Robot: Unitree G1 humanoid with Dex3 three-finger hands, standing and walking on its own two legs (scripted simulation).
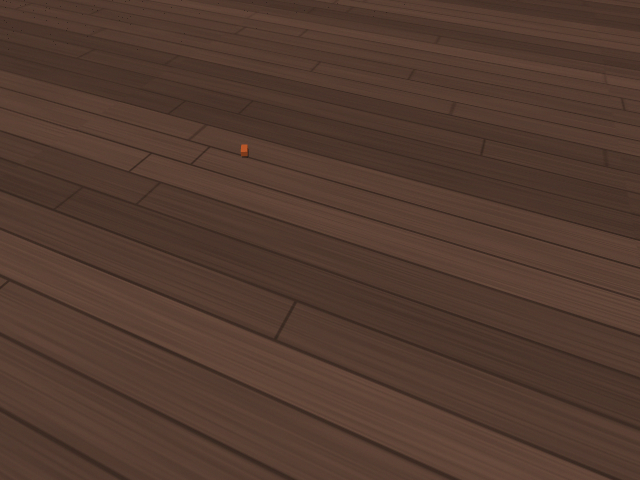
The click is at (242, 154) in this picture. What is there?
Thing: small brick
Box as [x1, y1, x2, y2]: [241, 144, 247, 155]
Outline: 247,144 241,145 241,155 247,155
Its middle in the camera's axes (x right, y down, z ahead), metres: -0.39 -0.51 +2.11
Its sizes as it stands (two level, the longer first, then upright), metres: 0.069 0.035 0.028
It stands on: the floor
